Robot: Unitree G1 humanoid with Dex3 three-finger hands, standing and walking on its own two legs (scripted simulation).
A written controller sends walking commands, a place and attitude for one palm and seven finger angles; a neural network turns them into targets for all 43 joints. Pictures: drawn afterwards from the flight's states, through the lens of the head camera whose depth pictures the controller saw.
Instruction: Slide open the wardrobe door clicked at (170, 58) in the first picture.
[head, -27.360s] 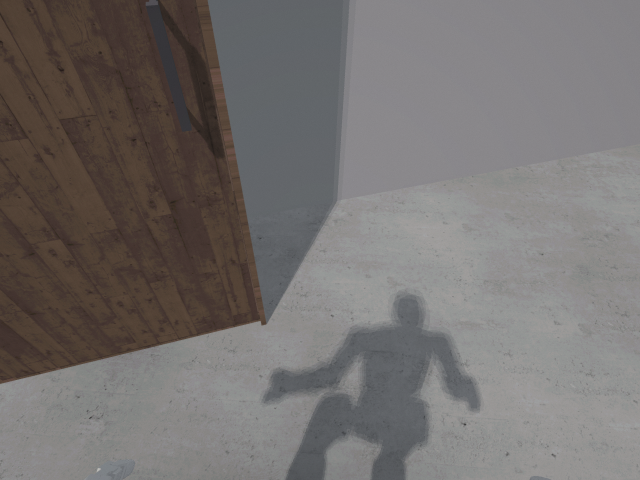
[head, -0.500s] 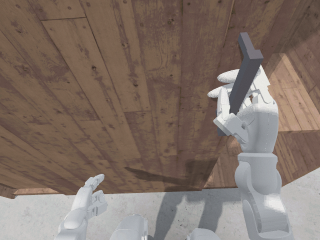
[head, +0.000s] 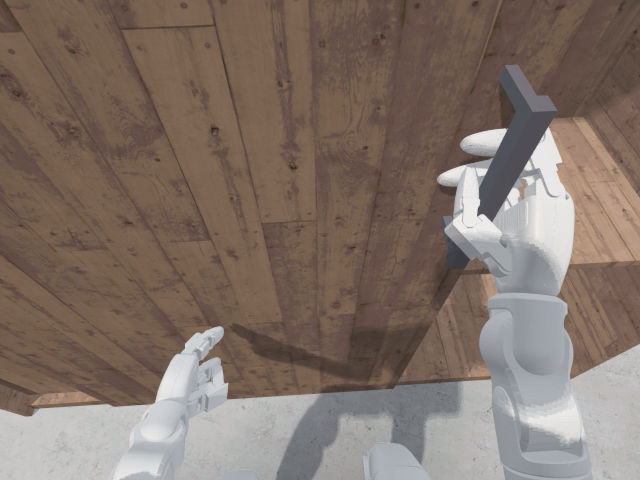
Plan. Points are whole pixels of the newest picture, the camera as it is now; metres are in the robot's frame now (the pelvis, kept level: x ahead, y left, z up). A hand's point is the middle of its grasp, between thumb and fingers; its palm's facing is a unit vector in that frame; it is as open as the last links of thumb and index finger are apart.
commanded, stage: step sideways, sliding the door along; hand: right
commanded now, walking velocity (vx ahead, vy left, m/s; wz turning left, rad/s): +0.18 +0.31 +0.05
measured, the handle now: (480, 185) +0.34 -0.16 +0.20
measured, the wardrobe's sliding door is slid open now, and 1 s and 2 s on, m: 0.51 0.64 0.64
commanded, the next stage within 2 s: stop walking and hold the door there in 0.82 s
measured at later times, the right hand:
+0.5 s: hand (354, 222) +0.30 -0.04 +0.20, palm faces +0.18 +0.98 +0.00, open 5.8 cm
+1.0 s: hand (318, 222) +0.30 -0.01 +0.21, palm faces +0.18 +0.98 -0.07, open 5.5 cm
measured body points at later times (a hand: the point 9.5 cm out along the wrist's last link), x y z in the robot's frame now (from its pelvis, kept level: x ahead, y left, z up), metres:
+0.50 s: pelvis +0.02 +0.12 +0.00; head +0.07 +0.08 +0.44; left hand +0.26 +0.26 -0.06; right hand +0.29 -0.09 +0.20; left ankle +0.03 +0.28 -0.72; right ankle +0.00 -0.09 -0.71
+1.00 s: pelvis +0.02 +0.17 +0.04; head +0.09 +0.11 +0.48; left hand +0.24 +0.35 -0.03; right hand +0.29 -0.06 +0.21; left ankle +0.07 +0.35 -0.59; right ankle +0.00 +0.02 -0.71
